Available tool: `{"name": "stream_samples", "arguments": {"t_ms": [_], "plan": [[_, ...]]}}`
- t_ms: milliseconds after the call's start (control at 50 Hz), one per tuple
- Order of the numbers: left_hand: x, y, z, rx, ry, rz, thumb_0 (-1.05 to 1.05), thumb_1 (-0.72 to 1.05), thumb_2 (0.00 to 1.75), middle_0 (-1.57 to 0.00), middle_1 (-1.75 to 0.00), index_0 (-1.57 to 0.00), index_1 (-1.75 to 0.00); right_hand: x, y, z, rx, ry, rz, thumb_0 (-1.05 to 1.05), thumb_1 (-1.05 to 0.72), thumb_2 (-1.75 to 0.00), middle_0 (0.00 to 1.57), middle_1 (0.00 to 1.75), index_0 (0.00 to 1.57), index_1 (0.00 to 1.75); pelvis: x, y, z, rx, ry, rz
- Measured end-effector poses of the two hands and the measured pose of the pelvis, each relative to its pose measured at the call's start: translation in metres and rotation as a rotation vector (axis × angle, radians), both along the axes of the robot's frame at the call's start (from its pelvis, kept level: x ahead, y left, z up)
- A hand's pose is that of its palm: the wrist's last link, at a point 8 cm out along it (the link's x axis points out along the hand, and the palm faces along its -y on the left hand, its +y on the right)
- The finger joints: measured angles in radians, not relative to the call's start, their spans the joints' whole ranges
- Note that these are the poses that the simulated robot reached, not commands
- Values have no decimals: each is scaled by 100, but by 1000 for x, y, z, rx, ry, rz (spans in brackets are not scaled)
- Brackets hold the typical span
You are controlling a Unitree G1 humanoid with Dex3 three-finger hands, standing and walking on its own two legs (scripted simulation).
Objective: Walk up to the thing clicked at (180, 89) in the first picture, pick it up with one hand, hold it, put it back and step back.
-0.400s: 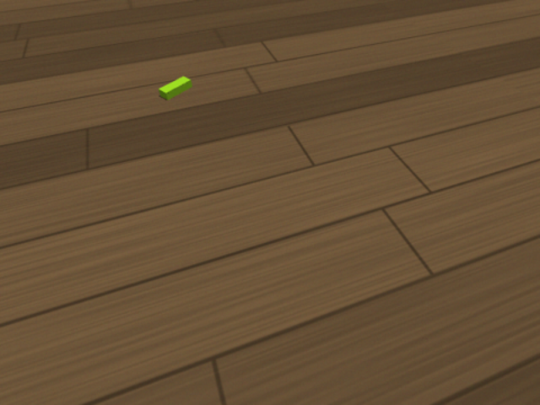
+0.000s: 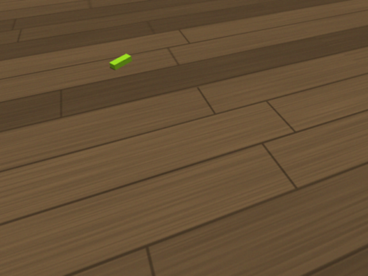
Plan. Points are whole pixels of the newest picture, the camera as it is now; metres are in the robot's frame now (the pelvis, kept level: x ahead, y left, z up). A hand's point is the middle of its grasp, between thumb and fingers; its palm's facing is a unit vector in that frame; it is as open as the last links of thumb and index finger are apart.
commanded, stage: stand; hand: left
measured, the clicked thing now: (121, 61) +2.18 +0.68 -0.76
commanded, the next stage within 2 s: walk up in 0.72 s
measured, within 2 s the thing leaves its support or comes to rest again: neither
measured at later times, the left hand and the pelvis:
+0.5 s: hand out of the picture +0.07 +0.25 -0.15, palm faces -0.02 -0.94 -0.34, open 7.4 cm; pelvis +0.00 +0.00 +0.00, yaw +0 degrees
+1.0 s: hand out of the picture +0.08 +0.35 -0.15, palm faces +0.22 -0.91 -0.36, open 7.4 cm; pelvis +0.05 +0.04 -0.01, yaw +13 degrees
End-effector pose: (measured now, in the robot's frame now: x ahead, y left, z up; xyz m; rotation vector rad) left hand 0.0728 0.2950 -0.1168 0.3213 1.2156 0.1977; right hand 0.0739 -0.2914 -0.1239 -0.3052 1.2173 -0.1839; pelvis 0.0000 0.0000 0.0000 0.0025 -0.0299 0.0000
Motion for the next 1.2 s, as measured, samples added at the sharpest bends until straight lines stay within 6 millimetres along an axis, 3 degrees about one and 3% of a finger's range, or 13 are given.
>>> {"name": "stream_samples", "arguments": {"t_ms": [720, 780, 880, 940, 1020, 1100, 1200], "plan": [[-7, -2, -1, 0, 15, 7, 0, 90, 90, -20, -30, -20, -30, -6, -5, 0, -3, 20, -2, 1, -91, -90, 20, 30, 20, 30, 0, -3, 1, -1, 0, 2], [-4, 4, 2, -24, -56, 43, 1, 90, 90, -20, -30, -21, -30, -2, -7, 3, 7, 26, 42, 1, -91, -90, 20, 30, 20, 30, 3, -3, -1, -15, 12, 65], [-11, 36, 11, -8, -160, 132, 0, 90, 90, -21, -30, -21, -30, 41, -9, 22, -30, 54, 178, 1, -91, -90, 20, 30, 20, 30, 15, 8, 0, -6, 20, 150], [-18, 65, 9, 13, -144, 168, 0, 90, 90, -21, -30, -21, -30, 84, -7, 35, -67, 0, 220, 1, -91, -90, 20, 30, 20, 30, 31, 21, -4, -16, 10, 189], [-13, 111, -5, 38, -123, 221, 1, 90, 90, -21, -30, -21, -30, 148, 11, 51, -122, -105, 260, 1, -91, -90, 20, 30, 20, 30, 64, 46, -17, -22, -3, 227], [16, 155, -31, 59, -112, 244, 1, 90, 90, -20, -30, -20, -30, 198, 33, 48, -192, -227, 268, 1, -91, -90, 20, 30, 20, 30, 98, 78, -44, 10, -11, 250], [78, 154, -22, -10, -171, 225, 1, 91, 90, -20, -30, -20, -30, 216, 67, 46, -158, -156, 286, 1, -91, -90, 20, 30, 20, 30, 137, 92, -27, 25, -9, 286]]}}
